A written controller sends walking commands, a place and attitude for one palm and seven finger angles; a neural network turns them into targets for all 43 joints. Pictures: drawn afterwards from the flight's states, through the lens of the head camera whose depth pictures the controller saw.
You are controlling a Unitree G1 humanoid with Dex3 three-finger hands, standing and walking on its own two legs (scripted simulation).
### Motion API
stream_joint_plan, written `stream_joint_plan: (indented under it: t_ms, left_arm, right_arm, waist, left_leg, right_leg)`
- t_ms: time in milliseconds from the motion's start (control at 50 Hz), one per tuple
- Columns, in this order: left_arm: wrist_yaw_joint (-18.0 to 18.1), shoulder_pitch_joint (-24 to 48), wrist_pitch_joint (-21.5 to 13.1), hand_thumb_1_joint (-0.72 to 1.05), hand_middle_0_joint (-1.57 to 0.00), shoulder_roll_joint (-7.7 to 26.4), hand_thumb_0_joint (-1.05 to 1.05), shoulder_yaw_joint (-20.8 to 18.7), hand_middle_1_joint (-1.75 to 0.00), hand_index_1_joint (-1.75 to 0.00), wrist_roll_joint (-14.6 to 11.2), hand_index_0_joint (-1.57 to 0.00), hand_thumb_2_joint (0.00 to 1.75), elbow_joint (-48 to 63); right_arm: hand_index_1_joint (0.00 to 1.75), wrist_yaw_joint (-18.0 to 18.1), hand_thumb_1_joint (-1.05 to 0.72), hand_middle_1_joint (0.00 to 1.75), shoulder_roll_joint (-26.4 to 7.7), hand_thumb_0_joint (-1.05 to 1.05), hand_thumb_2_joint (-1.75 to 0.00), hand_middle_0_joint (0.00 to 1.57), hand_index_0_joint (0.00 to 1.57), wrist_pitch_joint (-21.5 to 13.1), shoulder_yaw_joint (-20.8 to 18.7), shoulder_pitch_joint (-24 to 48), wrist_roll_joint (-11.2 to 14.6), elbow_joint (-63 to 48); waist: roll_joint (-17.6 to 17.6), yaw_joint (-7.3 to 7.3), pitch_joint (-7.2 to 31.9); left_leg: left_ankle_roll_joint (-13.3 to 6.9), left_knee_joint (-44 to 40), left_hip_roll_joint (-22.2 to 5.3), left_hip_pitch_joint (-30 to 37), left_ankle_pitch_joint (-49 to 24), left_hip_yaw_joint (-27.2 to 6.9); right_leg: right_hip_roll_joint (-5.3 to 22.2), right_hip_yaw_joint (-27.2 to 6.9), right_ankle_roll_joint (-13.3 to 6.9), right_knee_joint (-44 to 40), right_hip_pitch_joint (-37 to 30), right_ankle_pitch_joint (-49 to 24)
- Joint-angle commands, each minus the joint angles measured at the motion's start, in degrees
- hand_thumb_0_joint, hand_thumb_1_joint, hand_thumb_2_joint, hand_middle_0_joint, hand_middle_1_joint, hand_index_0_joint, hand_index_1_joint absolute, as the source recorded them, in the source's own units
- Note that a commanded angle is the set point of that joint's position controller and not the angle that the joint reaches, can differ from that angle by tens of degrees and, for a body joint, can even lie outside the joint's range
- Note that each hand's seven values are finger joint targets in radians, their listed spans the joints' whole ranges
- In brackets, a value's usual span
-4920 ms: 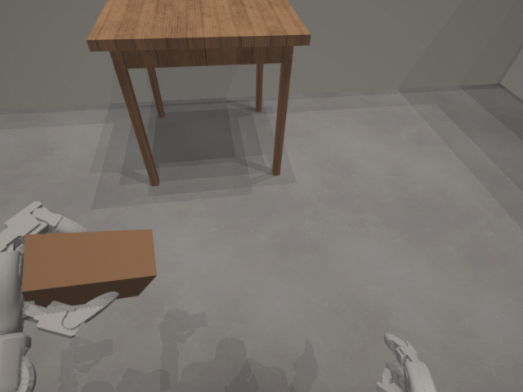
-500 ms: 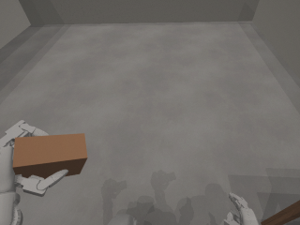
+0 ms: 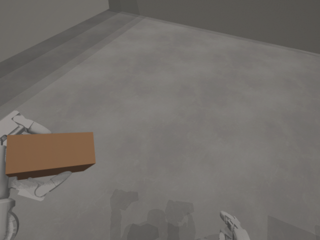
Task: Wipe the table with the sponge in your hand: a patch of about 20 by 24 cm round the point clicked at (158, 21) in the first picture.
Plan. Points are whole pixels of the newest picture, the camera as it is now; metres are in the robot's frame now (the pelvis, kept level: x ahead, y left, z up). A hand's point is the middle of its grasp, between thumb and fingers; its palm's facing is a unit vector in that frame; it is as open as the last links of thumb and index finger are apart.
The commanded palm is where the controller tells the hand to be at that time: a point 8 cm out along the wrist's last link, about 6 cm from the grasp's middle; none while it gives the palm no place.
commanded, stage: walk to a spot facing it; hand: left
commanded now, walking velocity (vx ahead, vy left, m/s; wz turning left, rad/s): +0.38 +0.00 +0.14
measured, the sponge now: (65, 155) +0.22 +0.21 +0.17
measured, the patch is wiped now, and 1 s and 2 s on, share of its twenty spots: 0.00 0.00 0.00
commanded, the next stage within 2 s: turn to face it in 0.88 s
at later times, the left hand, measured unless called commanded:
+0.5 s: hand (38, 138) +0.24 +0.27 +0.18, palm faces +0.51 -0.74 -0.44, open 10.0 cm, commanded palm +0.19 +0.30 +0.17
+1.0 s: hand (77, 105) +0.36 +0.25 +0.15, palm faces +0.53 -0.71 -0.46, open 10.0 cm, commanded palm +0.29 +0.28 +0.17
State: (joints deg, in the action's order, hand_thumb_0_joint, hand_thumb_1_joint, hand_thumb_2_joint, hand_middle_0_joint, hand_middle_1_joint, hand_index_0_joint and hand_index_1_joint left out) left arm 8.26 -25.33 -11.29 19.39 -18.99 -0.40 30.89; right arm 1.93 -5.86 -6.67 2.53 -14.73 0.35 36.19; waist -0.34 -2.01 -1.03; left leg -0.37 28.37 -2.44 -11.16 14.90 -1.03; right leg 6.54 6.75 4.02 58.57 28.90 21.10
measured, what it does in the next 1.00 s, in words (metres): walks ahead: right foot, then left foot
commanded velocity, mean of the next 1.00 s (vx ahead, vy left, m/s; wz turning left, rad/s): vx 0.30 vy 0.00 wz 0.10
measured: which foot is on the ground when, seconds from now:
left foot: down 0.00-0.14, up 0.16-0.48, down 0.50-0.90, up 0.92-1.00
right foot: up 0.00-0.12, down 0.14-0.50, up 0.52-0.88, down 0.90-1.00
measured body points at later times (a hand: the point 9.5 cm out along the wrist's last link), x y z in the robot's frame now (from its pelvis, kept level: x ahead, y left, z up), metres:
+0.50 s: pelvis +0.07 +0.00 -0.01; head +0.10 +0.02 +0.44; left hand +0.21 +0.30 +0.20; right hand +0.25 -0.25 -0.09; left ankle +0.10 +0.12 -0.74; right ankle +0.04 -0.13 -0.74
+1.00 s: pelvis +0.18 -0.03 -0.02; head +0.22 -0.05 +0.43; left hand +0.33 +0.28 +0.18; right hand +0.38 -0.21 -0.13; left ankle +0.11 +0.10 -0.67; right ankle +0.22 -0.10 -0.74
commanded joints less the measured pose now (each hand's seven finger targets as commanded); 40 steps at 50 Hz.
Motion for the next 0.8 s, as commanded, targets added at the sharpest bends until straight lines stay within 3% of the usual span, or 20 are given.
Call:
stream_joint_plan:
  t_ms: [0, 60, 80, 100, 120, 140, 160, 180, 240, 280, 380, 440, 460, 480, 500, 520, 540, 600, 660, 780]
  left_arm:
    - [0.5, 7.7, -3.8, 0.1, -1.2, 9.0, 0.0, -4.5, -1.6, -1.6, -0.9, -1.2, 1.3, 7.9]
    - [0.6, 7.4, -2.5, 0.1, -1.2, 8.5, 0.0, -4.5, -1.6, -1.6, -0.8, -1.2, 1.3, 2.4]
    - [0.6, 8.3, -2.0, 0.1, -1.2, 8.3, 0.0, -3.7, -1.6, -1.6, -0.7, -1.2, 1.3, 2.1]
    - [0.6, 8.7, -1.7, 0.1, -1.2, 9.9, 0.0, -4.6, -1.6, -1.6, -0.3, -1.2, 1.3, 2.0]
    - [0.7, 9.9, -1.3, 0.1, -1.2, 12.8, 0.0, -6.0, -1.6, -1.6, -0.1, -1.2, 1.3, 2.9]
    - [0.8, 12.0, -1.8, 0.1, -1.2, 14.6, 0.0, -7.2, -1.6, -1.6, -1.3, -1.2, 1.3, 5.0]
    - [1.0, 13.5, -2.6, 0.1, -1.2, 14.0, 0.0, -7.2, -1.6, -1.6, -1.1, -1.2, 1.3, 7.2]
    - [0.8, 9.6, -3.0, 0.1, -1.2, 13.4, 0.0, -7.5, -1.6, -1.6, -1.1, -1.2, 1.3, 6.5]
    - [0.5, 5.1, -4.2, 0.1, -1.2, 14.1, 0.0, -9.1, -1.6, -1.6, -1.4, -1.2, 1.3, 11.4]
    - [1.1, 5.3, -4.4, 0.1, -1.2, 14.5, 0.0, -9.8, -1.6, -1.6, -1.4, -1.2, 1.3, 13.5]
    - [3.2, -1.1, -3.6, 0.1, -1.2, 12.9, 0.0, -10.7, -1.6, -1.6, -2.0, -1.2, 1.3, 14.1]
    - [3.8, -0.3, -3.7, 0.1, -1.2, 11.4, 0.0, -10.0, -1.6, -1.6, -2.1, -1.2, 1.3, 14.1]
    - [3.7, -1.1, -4.2, 0.1, -1.2, 9.9, 0.0, -8.7, -1.6, -1.6, -2.0, -1.2, 1.3, 13.8]
    - [3.8, 0.8, -5.2, 0.1, -1.2, 9.6, 0.0, -8.3, -1.6, -1.6, -1.8, -1.2, 1.3, 16.9]
    - [3.9, 1.9, -5.8, 0.1, -1.2, 11.7, 0.0, -9.0, -1.6, -1.6, -0.7, -1.2, 1.3, 15.0]
    - [3.0, 4.4, -5.8, 0.1, -1.2, 14.5, 0.0, -10.1, -1.6, -1.6, -0.2, -1.2, 1.3, 12.4]
    - [2.5, 5.0, -5.3, 0.1, -1.2, 14.2, 0.0, -10.2, -1.6, -1.6, -0.5, -1.2, 1.3, 12.7]
    - [1.9, 2.8, -5.3, 0.1, -1.2, 11.4, 0.0, -7.8, -1.6, -1.6, -0.6, -1.2, 1.3, 18.8]
    - [1.6, -0.3, -5.0, 0.1, -1.2, 11.3, 0.0, -8.3, -1.6, -1.6, -0.9, -1.2, 1.3, 19.1]
    - [1.2, 0.2, -4.0, 0.1, -1.2, 10.5, 0.0, -9.0, -1.6, -1.6, -1.3, -1.2, 1.3, 9.3]
  right_arm:
    - [0.3, 1.6, -0.9, 0.3, -11.6, 0.0, -0.9, 0.2, 0.2, -3.3, -4.4, 7.1, -0.5, -7.0]
    - [0.3, 2.0, -0.9, 0.3, -11.1, 0.0, -0.9, 0.2, 0.2, -1.9, -3.9, 7.6, -0.5, -6.8]
    - [0.3, 1.9, -0.9, 0.3, -10.7, 0.0, -0.9, 0.2, 0.2, -1.4, -3.8, 7.9, -0.4, -6.7]
    - [0.3, 1.9, -0.9, 0.3, -9.9, 0.0, -0.9, 0.2, 0.2, -0.9, -3.9, 7.8, -0.3, -6.6]
    - [0.3, 1.9, -0.9, 0.3, -8.8, 0.0, -0.9, 0.2, 0.2, -0.4, -4.0, 9.2, -0.1, -7.6]
    - [0.3, 2.3, -0.9, 0.3, -11.4, 0.0, -0.9, 0.2, 0.2, -1.1, -4.5, 12.2, -0.3, -8.1]
    - [0.3, 1.9, -0.9, 0.3, -11.3, 0.0, -0.9, 0.2, 0.2, -1.0, -4.6, 12.6, -0.6, -7.7]
    - [0.3, 1.5, -0.9, 0.3, -11.0, 0.0, -0.9, 0.2, 0.2, -0.9, -4.4, 10.8, -0.5, -7.5]
    - [0.3, 1.3, -0.9, 0.3, -11.1, 0.0, -0.9, 0.2, 0.2, 0.7, -4.3, 11.5, -0.2, -7.8]
    - [0.3, 1.5, -0.9, 0.3, -10.9, 0.0, -0.9, 0.2, 0.2, 0.6, -4.4, 11.2, -0.3, -8.6]
    - [0.3, 1.9, -0.9, 0.3, -10.2, 0.0, -0.9, 0.2, 0.2, -0.2, -5.7, 8.9, -0.5, -11.1]
    - [0.3, 2.8, -0.9, 0.3, -11.4, 0.0, -0.9, 0.2, 0.2, 0.2, -6.8, 5.9, -0.3, -11.3]
    - [0.3, 3.0, -0.9, 0.3, -12.6, 0.0, -0.9, 0.2, 0.2, 0.2, -7.3, 4.7, 0.0, -11.5]
    - [0.3, 2.6, -0.9, 0.3, -13.8, 0.0, -0.9, 0.2, 0.2, 0.4, -7.7, 5.6, 0.1, -12.1]
    - [0.3, 2.0, -0.9, 0.3, -13.1, 0.0, -0.9, 0.2, 0.2, 0.1, -6.9, 5.8, -0.1, -12.0]
    - [0.3, 1.5, -0.9, 0.3, -13.2, 0.0, -0.9, 0.2, 0.2, -0.2, -6.5, 7.1, -0.3, -10.8]
    - [0.3, 1.5, -0.9, 0.3, -13.0, 0.0, -0.9, 0.2, 0.2, -0.2, -6.6, 7.4, -0.1, -10.1]
    - [0.3, 0.8, -0.9, 0.3, -12.2, 0.0, -0.9, 0.2, 0.2, -1.5, -6.5, 6.8, 0.5, -9.5]
    - [0.3, 0.4, -0.9, 0.3, -11.7, 0.0, -0.9, 0.2, 0.2, -2.6, -5.7, 6.9, 0.1, -9.6]
    - [0.3, 1.7, -0.9, 0.3, -10.9, 0.0, -0.9, 0.2, 0.2, -1.6, -4.9, 7.4, -0.3, -9.2]
  waist:
    - [14.6, 1.21, -0.3]
    - [10.4, 0.63, 1.9]
    - [6.3, 0.73, 2.4]
    - [-2.6, 0.64, 3.7]
    - [-19.4, 0.14, 3.1]
    - [-15.4, -0.19, -0.2]
    - [-9.1, 0.52, 0.9]
    - [-6.8, 1.02, 1.5]
    - [-6.3, 1.43, 0.0]
    - [-7.4, 1.8, 1.9]
    - [-7.6, -0.56, 5.7]
    - [-2.5, 1.62, 8.9]
    - [6.5, 3.16, 11.1]
    - [20.0, 3.14, 11.4]
    - [18.6, 3.02, 9.6]
    - [15.0, 3.14, 7.7]
    - [14.0, 3.1, 6.0]
    - [13.8, 2.17, 5.1]
    - [14.6, 1.76, 5.6]
    - [12.1, 2.0, 5.3]
  left_leg:
    - [-9.8, -16.6, -11.2, -9.3, 16.5, -8.4]
    - [-7.1, -8.1, -8.8, -11.4, 21.6, -6.1]
    - [-5.7, -1.8, -7.0, -15.4, 21.5, -5.5]
    - [-4.0, 11.5, -3.6, -20.3, 20.1, -1.0]
    - [-0.7, 31.3, 2.8, -30.9, 19.6, 4.1]
    - [0.7, 42.1, 1.8, -33.5, 16.0, -0.3]
    - [1.1, 45.4, -0.1, -33.5, 12.3, -1.7]
    - [1.3, 45.9, -1.3, -31.6, 8.8, -1.7]
    - [2.4, 40.5, -2.9, -27.2, 4.2, 1.9]
    - [1.9, 29.0, -3.4, -21.1, 3.6, 4.8]
    - [0.5, 7.8, -0.2, -11.4, 3.7, 12.1]
    - [0.1, -2.8, 1.4, 1.9, -2.2, 13.9]
    - [-2.4, -4.8, -3.4, 10.9, -4.6, 5.7]
    - [-8.4, -6.5, -16.0, 19.2, -16.3, -13.8]
    - [-13.7, -9.6, -23.0, 19.5, -24.9, -25.1]
    - [-14.2, -11.3, -24.1, 13.4, -15.2, -24.9]
    - [-14.3, -11.4, -22.8, 10.8, -11.5, -21.8]
    - [-10.6, -10.9, -16.9, 8.4, -12.5, -8.1]
    - [-8.2, -13.3, -14.8, 3.2, -11.7, -1.0]
    - [-6.7, -11.2, -15.3, 2.5, -9.8, 3.2]
  right_leg:
    - [-2.9, 2.1, -0.2, -13.3, -9.5, 2.7]
    - [-5.9, 5.0, -0.5, -27.4, -20.3, 2.1]
    - [-4.3, 2.2, -1.4, -32.0, -25.4, 3.2]
    - [2.8, -7.3, -4.6, -38.3, -28.9, 8.8]
    - [17.1, -31.1, -11.3, -46.9, -31.5, 17.4]
    - [22.6, -36.6, -13.7, -50.7, -26.3, 15.1]
    - [22.5, -34.6, -14.4, -50.4, -25.3, 16.3]
    - [19.6, -31.2, -14.3, -49.0, -23.8, 15.2]
    - [14.8, -12.6, -11.7, -47.2, -19.3, 0.8]
    - [13.3, -5.3, -10.9, -45.5, -19.5, -4.6]
    - [12.5, -4.8, -11.5, -39.4, -24.7, -12.7]
    - [7.8, -0.5, -7.8, -25.9, -22.0, -16.3]
    - [5.2, 2.3, -5.2, -13.5, -15.1, -15.1]
    - [-1.7, 3.8, -2.3, 0.3, -0.2, 5.9]
    - [-3.5, -0.9, -3.0, 9.9, 7.3, 16.1]
    - [-0.5, -5.1, -3.4, 13.8, 8.8, 13.5]
    - [1.3, -5.8, -2.9, 14.2, 10.7, 10.9]
    - [1.3, -3.6, -2.0, 8.5, 10.2, 3.3]
    - [0.4, -0.5, -1.6, -1.0, 3.3, -2.7]
    - [-3.4, 4.4, -1.5, -19.7, -7.0, -3.8]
